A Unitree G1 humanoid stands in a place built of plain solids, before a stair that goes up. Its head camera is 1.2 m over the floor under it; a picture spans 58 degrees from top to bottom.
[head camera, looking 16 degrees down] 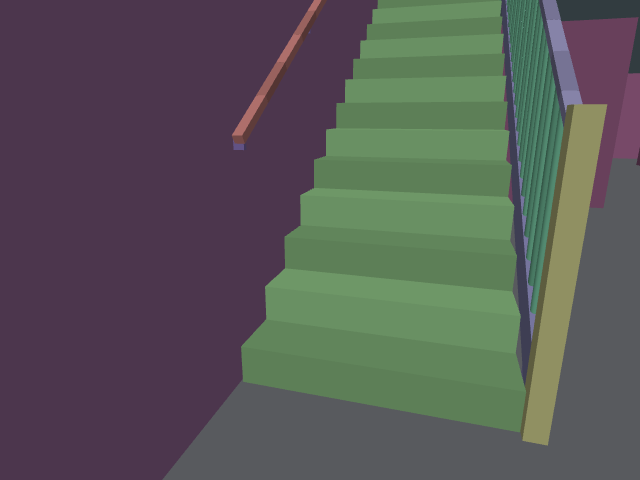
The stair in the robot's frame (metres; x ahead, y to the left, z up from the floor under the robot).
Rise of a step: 0.18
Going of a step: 0.28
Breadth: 1.20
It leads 16 degrees to the right of straight ahead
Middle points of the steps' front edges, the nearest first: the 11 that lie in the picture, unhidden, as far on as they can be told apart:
1.60 -0.21 0.19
1.88 -0.29 0.37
2.15 -0.38 0.56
2.42 -0.46 0.74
2.70 -0.54 0.93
2.97 -0.62 1.11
3.24 -0.70 1.30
3.52 -0.78 1.48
3.79 -0.86 1.67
4.06 -0.94 1.85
4.34 -1.02 2.04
